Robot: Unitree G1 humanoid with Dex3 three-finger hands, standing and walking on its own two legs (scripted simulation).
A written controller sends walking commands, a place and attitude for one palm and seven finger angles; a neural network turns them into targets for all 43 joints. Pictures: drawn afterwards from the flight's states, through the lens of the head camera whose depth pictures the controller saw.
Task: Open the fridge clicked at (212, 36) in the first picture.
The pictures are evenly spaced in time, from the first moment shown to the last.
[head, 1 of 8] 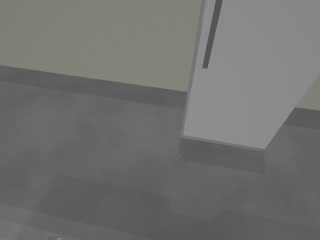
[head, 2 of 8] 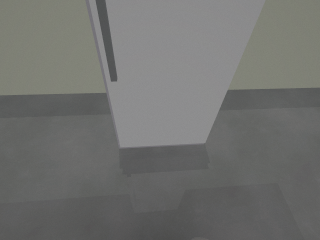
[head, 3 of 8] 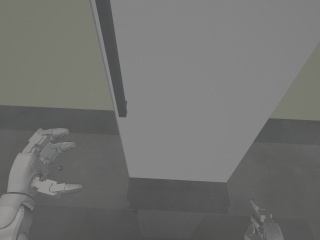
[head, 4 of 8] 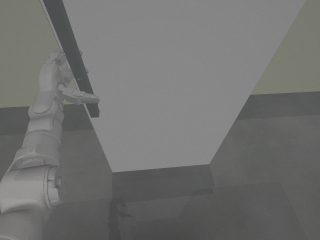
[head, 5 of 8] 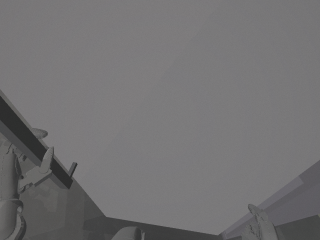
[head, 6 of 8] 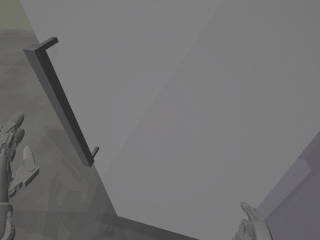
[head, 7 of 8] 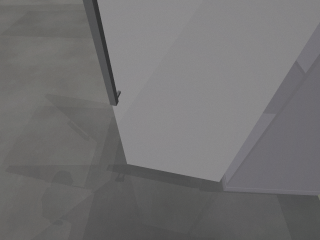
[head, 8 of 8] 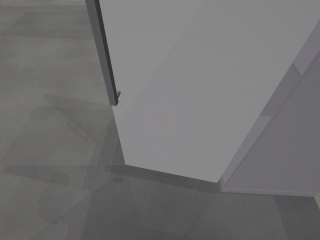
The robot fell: no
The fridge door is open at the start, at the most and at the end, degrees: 0 87 81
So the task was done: yes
